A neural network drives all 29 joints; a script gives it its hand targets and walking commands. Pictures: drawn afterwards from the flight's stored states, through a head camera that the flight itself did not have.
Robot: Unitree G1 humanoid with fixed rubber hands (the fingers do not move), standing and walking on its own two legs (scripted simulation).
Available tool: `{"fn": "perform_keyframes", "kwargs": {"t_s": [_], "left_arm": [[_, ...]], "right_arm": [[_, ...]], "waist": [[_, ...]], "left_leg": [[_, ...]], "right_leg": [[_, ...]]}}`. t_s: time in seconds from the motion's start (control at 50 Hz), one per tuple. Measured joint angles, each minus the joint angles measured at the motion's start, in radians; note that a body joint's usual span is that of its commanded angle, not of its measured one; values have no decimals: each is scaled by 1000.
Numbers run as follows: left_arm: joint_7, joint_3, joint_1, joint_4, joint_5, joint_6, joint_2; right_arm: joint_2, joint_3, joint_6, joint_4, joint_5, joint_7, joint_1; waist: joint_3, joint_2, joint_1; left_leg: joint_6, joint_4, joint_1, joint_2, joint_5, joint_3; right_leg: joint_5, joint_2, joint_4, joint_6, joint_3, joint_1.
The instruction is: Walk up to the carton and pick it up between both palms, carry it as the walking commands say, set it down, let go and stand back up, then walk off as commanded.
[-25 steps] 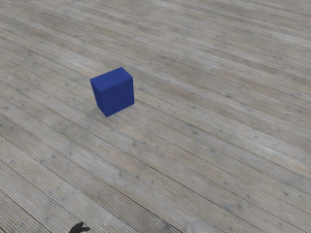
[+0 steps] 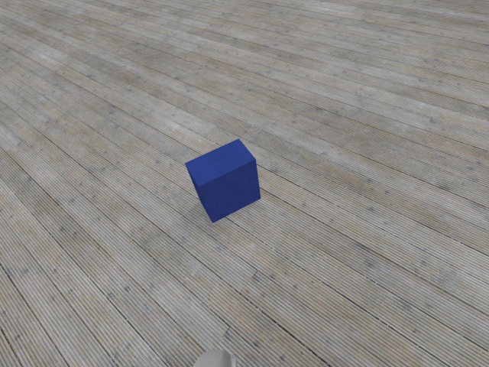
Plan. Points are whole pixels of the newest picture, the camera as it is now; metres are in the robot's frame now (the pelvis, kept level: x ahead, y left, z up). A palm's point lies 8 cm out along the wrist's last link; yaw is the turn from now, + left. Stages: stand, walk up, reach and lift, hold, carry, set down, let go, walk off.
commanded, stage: walk up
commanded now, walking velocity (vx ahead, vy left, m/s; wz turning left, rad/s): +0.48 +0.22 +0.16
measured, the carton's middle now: (225, 182) +1.00 +0.19 -0.63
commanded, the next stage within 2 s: none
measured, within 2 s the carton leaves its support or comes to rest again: neither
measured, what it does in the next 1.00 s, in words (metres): walks ahead: left foot, then right foot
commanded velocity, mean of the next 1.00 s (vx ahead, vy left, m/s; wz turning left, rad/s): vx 0.41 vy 0.06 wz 0.06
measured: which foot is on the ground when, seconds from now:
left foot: up 0.00-0.28, down 0.30-0.80, up 0.82-1.00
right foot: down 0.00-0.30, up 0.32-0.78, down 0.80-1.00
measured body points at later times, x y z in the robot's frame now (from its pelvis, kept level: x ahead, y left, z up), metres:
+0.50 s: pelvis +0.23 +0.10 +0.00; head +0.26 +0.13 +0.45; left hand +0.28 +0.36 -0.16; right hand +0.28 -0.16 -0.13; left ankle +0.24 +0.20 -0.74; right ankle +0.21 -0.06 -0.65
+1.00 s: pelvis +0.43 +0.06 +0.00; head +0.46 +0.02 +0.45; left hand +0.45 +0.32 -0.12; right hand +0.44 -0.19 -0.17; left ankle +0.38 +0.22 -0.65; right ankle +0.49 -0.03 -0.74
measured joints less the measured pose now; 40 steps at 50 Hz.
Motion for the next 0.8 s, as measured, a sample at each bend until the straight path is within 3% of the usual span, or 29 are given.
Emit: {"fn": "perform_keyframes", "kwargs": {"t_s": [0.08, 0.16, 0.26, 0.3, 0.32, 0.36, 0.4, 0.46, 0.56, 0.64, 0.78, 0.8], "left_arm": [[2, -1, 118, 24, 4, -6, -15], [3, -4, 186, 39, 9, -2, -42], [-2, -7, 212, 50, 10, 5, -54], [-9, -14, 222, 54, 5, 10, -53], [-12, -19, 214, 56, 5, 13, -51], [-13, -22, 158, 41, 8, 18, -44], [-13, -19, 93, 17, 12, 13, -32], [-23, -10, 1, -13, 12, 21, -5], [-50, -3, -113, -39, 12, 60, 15], [-63, -10, -183, -47, 6, 77, 3], [-43, -27, -249, -77, 1, 44, -52], [-35, -27, -247, -78, 6, 29, -55]], "right_arm": [[2, 1, 21, -20, -3, 21, -82], [24, 14, 23, -35, 5, 43, -161], [59, 35, 5, -47, 11, 47, -241], [64, 40, -20, -51, 8, 32, -256], [64, 35, -38, -49, 3, 20, -260], [66, 27, -58, -43, 0, -2, -238], [62, 23, -67, -26, 5, -13, -178], [62, 17, -77, 7, 9, -24, -69], [67, 14, -88, 49, 13, -36, 92], [80, 18, -86, 61, 15, -44, 167], [90, 17, -62, 114, 15, -64, 206], [92, 18, -58, 123, 20, -65, 214]], "waist": [[-7, -7, 40], [-7, -17, 69], [-13, -43, 101], [-23, -55, 102], [-20, -63, 93], [-3, -82, 74], [2, -89, 56], [1, -103, 14], [0, -104, -37], [10, -94, -66], [13, -62, -95], [6, -63, -92]], "left_leg": [[-18, -141, -75, 29, 95, 15], [-25, -385, -63, 42, 149, 43], [-15, -606, 28, 32, 75, 96], [-6, -681, 104, 25, 33, 118], [3, -674, 109, 20, 75, 124], [23, -598, 101, 6, 25, 129], [32, -619, 148, 1, -16, 131], [24, -715, 243, -7, -7, 125], [21, -836, 390, -7, -17, 118], [4, -896, 486, 3, -41, 117], [-43, -830, 568, 10, -178, 124], [-44, -755, 544, 9, -221, 116]], "right_leg": [[-17, -19, -68, 23, -3, 92], [-38, -35, -126, 55, -14, 174], [-92, -57, -154, 109, -30, 253], [-161, -71, -70, 115, -22, 242], [-213, -88, 44, 90, -8, 203], [-275, -78, 380, 49, 87, 64], [-224, -50, 620, 28, 127, -70], [-104, -40, 717, 33, 119, -213], [44, -37, 646, 55, 109, -350], [131, -27, 446, 63, 97, -361], [104, 21, 79, 43, 36, -191], [137, 23, 49, 6, 31, -162]]}}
